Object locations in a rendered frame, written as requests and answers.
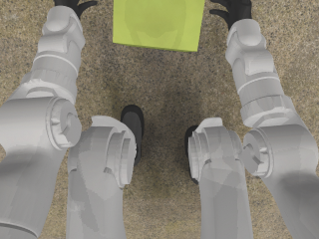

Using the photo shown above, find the right robot hand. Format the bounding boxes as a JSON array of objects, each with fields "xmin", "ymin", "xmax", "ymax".
[{"xmin": 209, "ymin": 0, "xmax": 252, "ymax": 31}]

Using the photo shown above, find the left robot upper arm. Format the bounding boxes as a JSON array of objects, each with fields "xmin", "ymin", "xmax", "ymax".
[{"xmin": 0, "ymin": 96, "xmax": 82, "ymax": 239}]

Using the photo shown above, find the right robot upper arm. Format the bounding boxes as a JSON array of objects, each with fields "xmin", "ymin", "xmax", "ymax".
[{"xmin": 241, "ymin": 123, "xmax": 319, "ymax": 239}]

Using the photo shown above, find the carton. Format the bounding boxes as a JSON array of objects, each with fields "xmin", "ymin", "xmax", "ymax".
[{"xmin": 113, "ymin": 0, "xmax": 205, "ymax": 53}]

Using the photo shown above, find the robot left forearm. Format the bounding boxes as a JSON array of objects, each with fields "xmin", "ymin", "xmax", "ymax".
[{"xmin": 0, "ymin": 5, "xmax": 86, "ymax": 144}]

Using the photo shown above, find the robot right forearm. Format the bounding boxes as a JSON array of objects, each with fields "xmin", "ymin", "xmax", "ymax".
[{"xmin": 225, "ymin": 19, "xmax": 319, "ymax": 163}]

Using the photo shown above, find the left robot hand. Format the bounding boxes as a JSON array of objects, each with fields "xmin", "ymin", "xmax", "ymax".
[{"xmin": 54, "ymin": 0, "xmax": 98, "ymax": 21}]

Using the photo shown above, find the robot left thigh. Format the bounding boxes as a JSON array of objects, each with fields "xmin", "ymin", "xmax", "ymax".
[{"xmin": 66, "ymin": 126, "xmax": 135, "ymax": 239}]

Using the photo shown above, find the right robot foot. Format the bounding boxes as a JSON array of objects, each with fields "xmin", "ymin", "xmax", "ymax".
[{"xmin": 184, "ymin": 125, "xmax": 199, "ymax": 184}]

